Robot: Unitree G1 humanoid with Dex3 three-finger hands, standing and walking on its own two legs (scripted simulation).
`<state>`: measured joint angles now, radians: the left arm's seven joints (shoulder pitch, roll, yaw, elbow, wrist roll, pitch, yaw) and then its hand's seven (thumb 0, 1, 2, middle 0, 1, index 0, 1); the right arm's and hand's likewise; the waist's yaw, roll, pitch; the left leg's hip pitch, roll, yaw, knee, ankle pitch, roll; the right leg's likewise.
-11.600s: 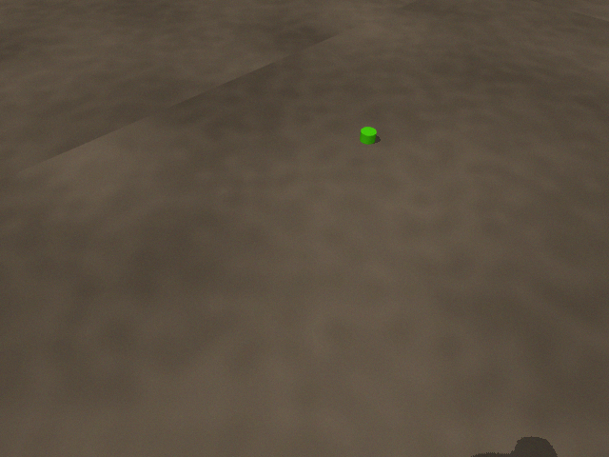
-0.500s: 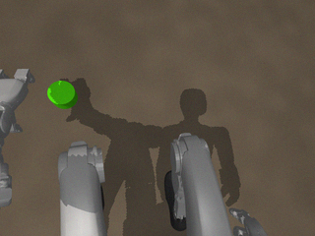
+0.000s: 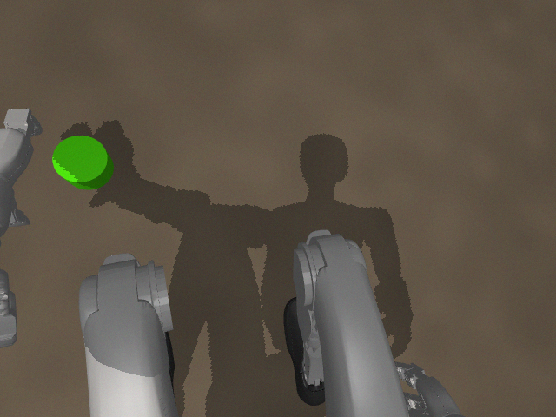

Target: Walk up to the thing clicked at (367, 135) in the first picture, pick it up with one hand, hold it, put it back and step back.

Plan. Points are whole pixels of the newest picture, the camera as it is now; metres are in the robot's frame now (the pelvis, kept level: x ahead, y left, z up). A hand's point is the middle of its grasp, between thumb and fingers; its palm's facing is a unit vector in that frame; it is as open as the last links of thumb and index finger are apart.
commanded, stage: rise first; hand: left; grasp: from above
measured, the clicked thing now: (84, 163) +0.50 +0.27 -0.30
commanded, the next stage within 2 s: approach in 0.18 s
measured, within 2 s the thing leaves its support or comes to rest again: neither
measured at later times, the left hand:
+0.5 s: hand (35, 171) +0.45 +0.31 -0.19, palm faces -0.46 -0.05 -0.89, open 14.0 cm
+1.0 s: hand (60, 150) +0.48 +0.27 -0.18, palm faces -0.53 -0.08 -0.84, open 14.1 cm
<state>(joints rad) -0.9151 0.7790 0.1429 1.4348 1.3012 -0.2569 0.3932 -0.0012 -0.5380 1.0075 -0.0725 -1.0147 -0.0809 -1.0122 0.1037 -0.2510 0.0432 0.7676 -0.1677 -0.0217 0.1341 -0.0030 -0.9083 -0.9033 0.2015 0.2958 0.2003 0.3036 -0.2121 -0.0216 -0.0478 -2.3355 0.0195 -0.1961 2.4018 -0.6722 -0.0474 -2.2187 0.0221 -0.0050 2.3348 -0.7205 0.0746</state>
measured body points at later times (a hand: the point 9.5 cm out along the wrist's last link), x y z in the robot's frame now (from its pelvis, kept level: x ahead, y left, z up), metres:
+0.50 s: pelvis +0.00 +0.00 -0.01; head +0.25 +0.08 +0.36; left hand +0.47 +0.31 -0.14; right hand +0.06 -0.28 -0.11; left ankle +0.07 +0.14 -0.30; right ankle +0.09 -0.15 -0.30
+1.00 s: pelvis +0.00 +0.00 +0.00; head +0.26 +0.05 +0.36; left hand +0.51 +0.27 -0.13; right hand +0.01 -0.27 -0.10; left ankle +0.07 +0.14 -0.30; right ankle +0.09 -0.15 -0.30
